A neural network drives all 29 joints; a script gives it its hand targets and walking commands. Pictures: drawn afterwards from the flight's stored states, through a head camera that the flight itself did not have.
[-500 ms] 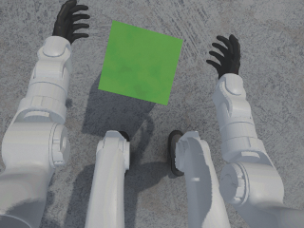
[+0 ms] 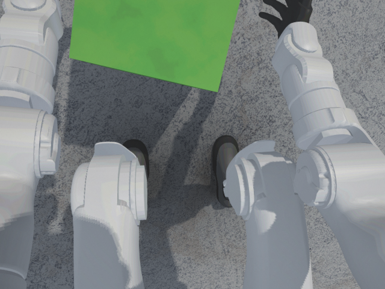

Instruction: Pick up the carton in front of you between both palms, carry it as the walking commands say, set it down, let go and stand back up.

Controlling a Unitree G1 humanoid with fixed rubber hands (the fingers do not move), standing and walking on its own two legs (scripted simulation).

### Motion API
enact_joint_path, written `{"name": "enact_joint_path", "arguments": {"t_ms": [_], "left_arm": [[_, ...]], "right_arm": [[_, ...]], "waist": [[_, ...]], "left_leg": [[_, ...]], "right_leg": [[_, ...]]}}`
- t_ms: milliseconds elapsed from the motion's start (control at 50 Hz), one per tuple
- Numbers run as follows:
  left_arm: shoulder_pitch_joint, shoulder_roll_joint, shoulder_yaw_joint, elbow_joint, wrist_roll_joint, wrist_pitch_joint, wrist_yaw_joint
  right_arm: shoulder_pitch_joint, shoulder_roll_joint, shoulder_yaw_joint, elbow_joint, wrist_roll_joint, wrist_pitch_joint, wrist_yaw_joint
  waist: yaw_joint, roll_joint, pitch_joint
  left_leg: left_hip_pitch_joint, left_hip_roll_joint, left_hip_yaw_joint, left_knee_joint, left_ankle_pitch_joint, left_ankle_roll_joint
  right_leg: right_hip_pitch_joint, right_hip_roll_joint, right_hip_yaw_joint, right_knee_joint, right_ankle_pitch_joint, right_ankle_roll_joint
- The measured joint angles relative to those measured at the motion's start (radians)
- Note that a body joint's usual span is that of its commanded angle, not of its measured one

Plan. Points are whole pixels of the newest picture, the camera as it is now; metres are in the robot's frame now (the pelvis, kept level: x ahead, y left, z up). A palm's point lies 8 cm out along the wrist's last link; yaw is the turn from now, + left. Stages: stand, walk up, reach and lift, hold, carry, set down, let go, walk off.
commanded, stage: reach and lift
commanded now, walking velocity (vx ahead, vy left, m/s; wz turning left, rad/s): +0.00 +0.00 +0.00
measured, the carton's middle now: (159, 21) +0.51 +0.08 -0.26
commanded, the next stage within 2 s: none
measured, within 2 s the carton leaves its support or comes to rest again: leaves its support in 0.82 s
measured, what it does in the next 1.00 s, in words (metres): stands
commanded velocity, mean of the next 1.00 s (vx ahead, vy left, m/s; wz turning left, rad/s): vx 0.00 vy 0.00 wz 0.00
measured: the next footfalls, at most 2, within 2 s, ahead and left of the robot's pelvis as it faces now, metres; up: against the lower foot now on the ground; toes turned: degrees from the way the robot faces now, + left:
none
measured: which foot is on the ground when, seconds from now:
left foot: down 0.00-1.00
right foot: down 0.00-1.00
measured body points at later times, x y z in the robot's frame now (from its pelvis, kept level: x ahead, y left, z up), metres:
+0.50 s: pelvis +0.01 +0.00 +0.00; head +0.36 +0.07 +0.25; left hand +0.55 +0.22 -0.19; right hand +0.54 -0.10 -0.18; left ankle +0.12 +0.12 -0.35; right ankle +0.14 -0.13 -0.35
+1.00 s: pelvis +0.01 +0.00 +0.00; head +0.32 +0.09 +0.31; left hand +0.53 +0.22 -0.14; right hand +0.53 -0.09 -0.11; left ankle +0.12 +0.12 -0.35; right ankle +0.14 -0.14 -0.35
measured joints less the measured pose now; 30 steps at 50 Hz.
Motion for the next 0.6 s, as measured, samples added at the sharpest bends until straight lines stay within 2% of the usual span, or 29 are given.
{"name": "enact_joint_path", "arguments": {"t_ms": [100,180,360,520,600], "left_arm": [[0.012,-0.005,-0.025,-0.05,-0.008,-0.004,0.017],[0.019,-0.021,-0.03,-0.075,-0.007,0.0,0.026],[0.023,-0.058,-0.012,-0.019,0.016,0.002,0.025],[-0.017,-0.085,-0.052,0.015,0.005,-0.005,0.023],[-0.059,-0.108,-0.051,0.048,0.041,0.019,0.041]], "right_arm": [[-0.022,-0.029,0.036,0.029,0.06,-0.016,0.01],[-0.009,-0.026,0.047,0.019,0.073,-0.023,0.006],[0.027,0.025,-0.01,0.035,0.001,-0.034,0.007],[-0.02,0.06,-0.012,0.042,-0.019,-0.039,0.014],[-0.051,0.099,-0.125,0.051,-0.098,-0.033,-0.026]], "waist": [[0.009,-0.018,0.038],[0.014,-0.017,0.025],[0.013,0.001,-0.038],[0.02,-0.004,-0.031],[0.026,-0.008,-0.024]], "left_leg": [[0.004,0.015,0.008,0.043,-0.024,0.01],[0.005,0.015,0.012,0.056,-0.037,0.013],[-0.002,0.003,0.007,0.042,-0.039,0.006],[0.0,0.0,0.003,0.019,-0.021,0.0],[-0.001,-0.007,-0.004,0.017,-0.014,-0.004]], "right_leg": [[0.001,0.01,0.005,0.039,-0.016,0.007],[0.002,0.008,0.008,0.053,-0.031,0.009],[0.0,-0.003,0.003,0.045,-0.043,0.001],[0.0,-0.001,0.001,0.025,-0.026,-0.003],[0.003,0.002,-0.001,0.023,-0.025,-0.003]]}}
